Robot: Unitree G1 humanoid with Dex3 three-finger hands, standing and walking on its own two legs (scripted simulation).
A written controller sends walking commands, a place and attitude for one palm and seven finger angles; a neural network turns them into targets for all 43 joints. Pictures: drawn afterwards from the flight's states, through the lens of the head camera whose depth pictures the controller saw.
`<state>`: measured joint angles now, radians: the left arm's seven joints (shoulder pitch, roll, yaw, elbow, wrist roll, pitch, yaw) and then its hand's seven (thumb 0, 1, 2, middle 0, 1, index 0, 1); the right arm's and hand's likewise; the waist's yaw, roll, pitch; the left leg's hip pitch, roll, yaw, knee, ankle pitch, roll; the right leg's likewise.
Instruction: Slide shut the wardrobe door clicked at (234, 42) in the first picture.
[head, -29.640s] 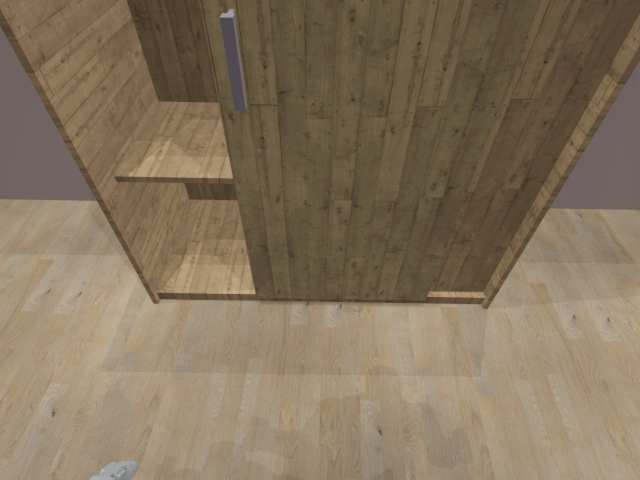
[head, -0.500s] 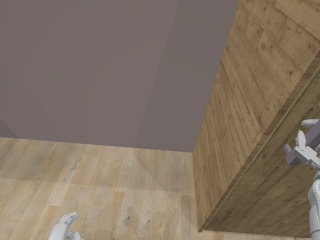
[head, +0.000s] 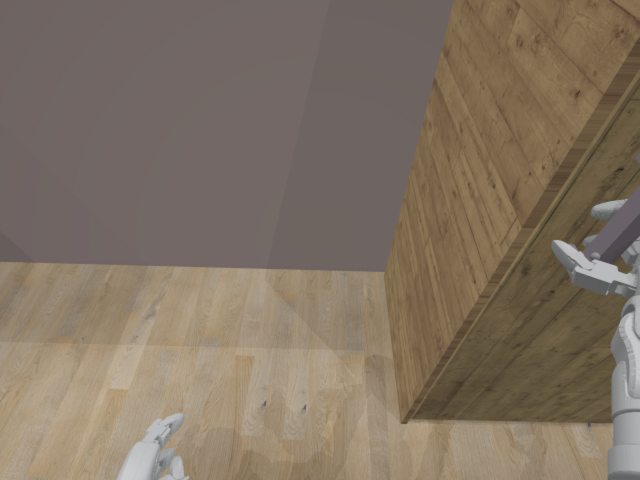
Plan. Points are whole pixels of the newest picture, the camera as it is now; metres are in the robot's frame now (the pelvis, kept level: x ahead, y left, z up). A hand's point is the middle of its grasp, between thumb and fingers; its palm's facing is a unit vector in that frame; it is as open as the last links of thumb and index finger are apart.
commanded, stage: loosen the grip on the handle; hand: right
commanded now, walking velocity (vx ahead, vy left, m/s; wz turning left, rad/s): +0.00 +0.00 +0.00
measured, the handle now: (611, 221) +0.39 -0.33 +0.15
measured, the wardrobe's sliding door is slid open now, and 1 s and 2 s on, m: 0.00 0.00 0.00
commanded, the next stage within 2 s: slip the hand off the handle in 0.34 s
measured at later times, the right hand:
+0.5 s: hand (605, 265) +0.34 -0.32 +0.12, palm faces +0.53 +0.81 -0.26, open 14.2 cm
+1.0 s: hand out of the picture +0.34 -0.38 +0.13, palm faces +0.54 +0.80 -0.27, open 14.6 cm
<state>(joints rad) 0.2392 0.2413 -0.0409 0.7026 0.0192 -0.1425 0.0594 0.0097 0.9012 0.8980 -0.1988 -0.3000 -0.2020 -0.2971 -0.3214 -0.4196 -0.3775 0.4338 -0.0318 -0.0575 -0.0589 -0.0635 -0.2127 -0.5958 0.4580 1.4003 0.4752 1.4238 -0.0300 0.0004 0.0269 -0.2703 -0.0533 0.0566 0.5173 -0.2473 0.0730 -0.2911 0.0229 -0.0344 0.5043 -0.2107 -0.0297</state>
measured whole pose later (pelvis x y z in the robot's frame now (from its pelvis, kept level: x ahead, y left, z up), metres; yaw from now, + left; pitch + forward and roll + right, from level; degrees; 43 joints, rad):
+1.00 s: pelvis +0.02 -0.01 -0.01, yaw +0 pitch +4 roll +1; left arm 0.27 0.26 -0.01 0.73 -0.01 -0.10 0.11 0.01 0.90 0.90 -0.20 -0.30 -0.20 -0.30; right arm -0.23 -0.53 -0.53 0.45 0.07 -0.14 0.04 -0.02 0.55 -0.20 0.26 1.15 0.25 1.15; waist -0.02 -0.01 -0.05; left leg -0.37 -0.05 0.06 0.61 -0.32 0.06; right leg -0.42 0.02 -0.03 0.64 -0.30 -0.04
